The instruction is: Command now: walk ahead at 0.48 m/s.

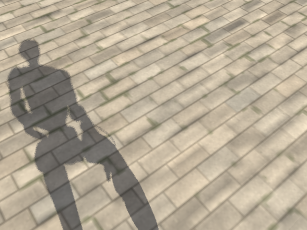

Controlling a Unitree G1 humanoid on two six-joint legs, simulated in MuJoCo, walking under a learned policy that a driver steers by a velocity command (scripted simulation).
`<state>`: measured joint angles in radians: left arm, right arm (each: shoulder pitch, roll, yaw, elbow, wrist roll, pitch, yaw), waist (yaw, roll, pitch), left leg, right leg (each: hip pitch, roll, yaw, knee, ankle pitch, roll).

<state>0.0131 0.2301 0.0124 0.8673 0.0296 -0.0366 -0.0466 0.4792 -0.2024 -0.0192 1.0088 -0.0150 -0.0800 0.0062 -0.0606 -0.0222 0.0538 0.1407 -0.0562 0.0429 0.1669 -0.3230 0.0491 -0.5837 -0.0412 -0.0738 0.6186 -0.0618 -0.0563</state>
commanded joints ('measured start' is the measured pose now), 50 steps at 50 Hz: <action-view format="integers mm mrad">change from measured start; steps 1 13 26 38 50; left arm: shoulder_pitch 2 261 455 288 81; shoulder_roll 92 84 96 104 109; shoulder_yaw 25 45 39 53 37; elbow -54 74 140 -25 -150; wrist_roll -2 -17 -9 -5 -8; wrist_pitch -17 -85 -69 -45 32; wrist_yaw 14 49 81 69 66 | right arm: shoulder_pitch -20 -83 -493 -250 -123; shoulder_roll -175 -73 -45 -169 -223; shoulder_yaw -35 -37 -17 -83 -89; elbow -26 -67 -225 -160 -183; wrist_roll -1 -15 -16 19 6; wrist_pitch -10 60 59 52 77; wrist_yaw -12 24 48 -9 -25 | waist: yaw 76 24 109 70 13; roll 111 -29 -27 -32 106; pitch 29 -12 61 -38 -112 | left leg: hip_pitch -91 -650 -796 -235 -191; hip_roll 281 159 105 265 163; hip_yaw -72 -96 88 -296 -306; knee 86 977 497 150 240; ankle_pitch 842 88 295 843 931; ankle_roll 105 23 40 274 145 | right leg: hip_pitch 162 407 676 -8 -25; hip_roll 51 -198 -195 -47 4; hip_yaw -18 167 -122 102 99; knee -54 -505 -429 656 263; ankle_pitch -36 -34 424 -300 -115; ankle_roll -46 -112 -55 69 110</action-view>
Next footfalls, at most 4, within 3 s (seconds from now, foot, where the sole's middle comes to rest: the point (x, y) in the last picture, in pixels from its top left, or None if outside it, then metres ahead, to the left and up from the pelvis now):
0.08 right None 0.22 -0.09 -0.77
0.64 left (131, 225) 0.48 0.09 -0.77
1.18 right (146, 176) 0.71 0.02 -0.77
1.66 left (117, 217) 0.52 0.15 -0.77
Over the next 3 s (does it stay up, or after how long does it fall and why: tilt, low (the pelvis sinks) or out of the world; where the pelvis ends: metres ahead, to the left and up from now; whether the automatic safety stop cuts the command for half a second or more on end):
stays up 0.85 0.71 0.01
